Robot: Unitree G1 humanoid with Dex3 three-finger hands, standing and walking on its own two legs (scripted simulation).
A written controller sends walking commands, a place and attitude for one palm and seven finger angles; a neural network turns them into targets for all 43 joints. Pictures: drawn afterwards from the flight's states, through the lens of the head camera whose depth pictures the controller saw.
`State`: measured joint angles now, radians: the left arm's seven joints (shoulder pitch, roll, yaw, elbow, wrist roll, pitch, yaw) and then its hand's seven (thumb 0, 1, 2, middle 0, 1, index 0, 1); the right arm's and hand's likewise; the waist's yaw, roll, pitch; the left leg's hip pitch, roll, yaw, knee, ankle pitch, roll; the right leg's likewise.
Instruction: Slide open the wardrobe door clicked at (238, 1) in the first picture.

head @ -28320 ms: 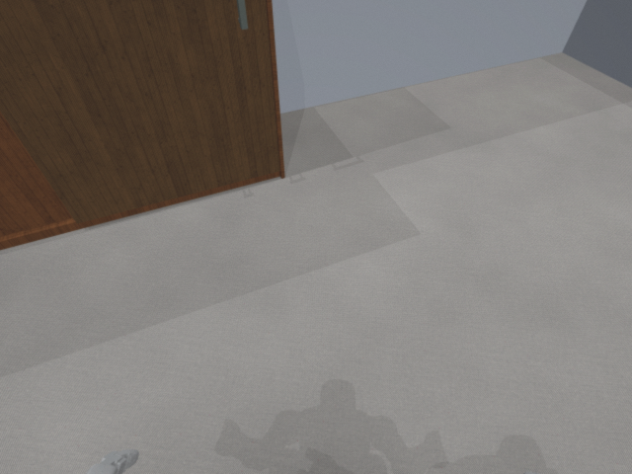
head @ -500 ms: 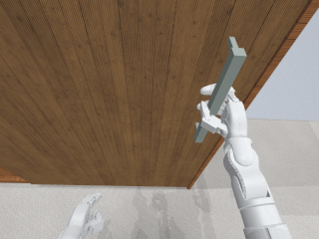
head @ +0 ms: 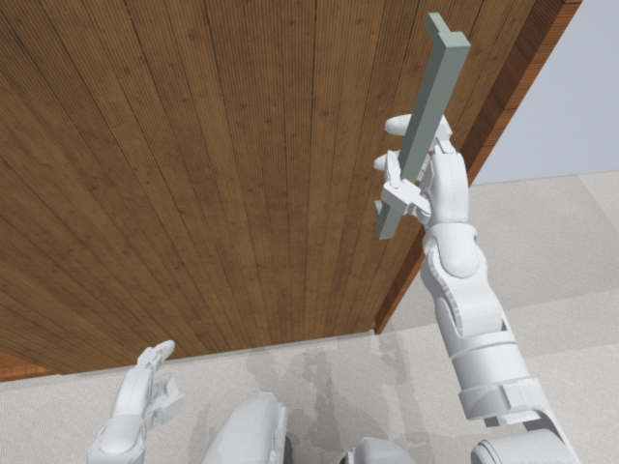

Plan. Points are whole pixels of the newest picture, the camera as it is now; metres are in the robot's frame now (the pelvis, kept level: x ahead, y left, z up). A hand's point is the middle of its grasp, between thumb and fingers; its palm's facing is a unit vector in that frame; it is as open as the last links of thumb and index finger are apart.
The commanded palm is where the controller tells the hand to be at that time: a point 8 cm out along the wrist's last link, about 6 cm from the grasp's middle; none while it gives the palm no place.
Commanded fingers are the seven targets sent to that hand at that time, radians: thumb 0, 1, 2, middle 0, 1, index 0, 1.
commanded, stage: step sideways, sliding the door along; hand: right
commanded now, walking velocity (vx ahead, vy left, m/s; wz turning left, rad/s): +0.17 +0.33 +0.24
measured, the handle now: (403, 151) +0.45 -0.10 +0.13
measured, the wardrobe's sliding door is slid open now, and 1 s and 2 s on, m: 0.03 0.30 0.66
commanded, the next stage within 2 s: none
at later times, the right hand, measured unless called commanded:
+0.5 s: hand (301, 190) +0.39 +0.02 +0.13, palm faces +0.20 +0.97 -0.11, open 6.1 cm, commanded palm +0.35 +0.04 +0.13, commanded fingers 0.00 -0.90 -0.90 0.45 1.40 0.45 1.40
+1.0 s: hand (137, 210) +0.35 +0.20 +0.13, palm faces +0.13 +0.99 -0.09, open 6.1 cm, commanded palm +0.32 +0.21 +0.13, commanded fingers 0.00 -0.90 -0.90 0.45 1.40 0.45 1.40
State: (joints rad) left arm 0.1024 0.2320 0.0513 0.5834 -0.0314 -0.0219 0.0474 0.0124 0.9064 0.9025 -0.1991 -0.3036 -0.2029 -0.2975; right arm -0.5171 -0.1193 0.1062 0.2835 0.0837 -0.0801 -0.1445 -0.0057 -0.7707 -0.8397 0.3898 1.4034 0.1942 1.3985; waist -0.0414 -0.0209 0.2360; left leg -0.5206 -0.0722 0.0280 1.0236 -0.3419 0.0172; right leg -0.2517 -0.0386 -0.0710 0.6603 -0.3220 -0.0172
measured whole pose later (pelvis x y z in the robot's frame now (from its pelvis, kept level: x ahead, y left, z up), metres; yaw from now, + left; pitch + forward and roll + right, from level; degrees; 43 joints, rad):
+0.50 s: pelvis +0.00 +0.16 +0.01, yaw +2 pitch -2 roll -2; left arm -0.02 0.22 0.03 0.56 -0.05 -0.05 0.03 0.01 0.91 0.90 -0.20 -0.30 -0.20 -0.30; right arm -0.32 -0.16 -0.08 0.03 0.10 -0.06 -0.19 -0.03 -0.73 -0.83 0.45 1.40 0.22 1.40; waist -0.05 -0.05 0.30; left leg -0.35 0.08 0.07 0.53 -0.14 0.02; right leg -0.36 -0.04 -0.05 0.94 -0.58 0.04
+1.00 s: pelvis -0.03 +0.31 +0.00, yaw +2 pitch -4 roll +3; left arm 0.06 0.20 0.01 0.58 -0.07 0.00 0.00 0.01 0.90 0.90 -0.20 -0.30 -0.21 -0.30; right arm -0.40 -0.11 0.00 0.15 0.08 -0.08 -0.18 -0.01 -0.75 -0.83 0.41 1.40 0.21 1.39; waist -0.08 -0.16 0.25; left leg -0.22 0.04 0.09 0.63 -0.34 -0.05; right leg -0.37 -0.27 0.04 0.86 -0.46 0.06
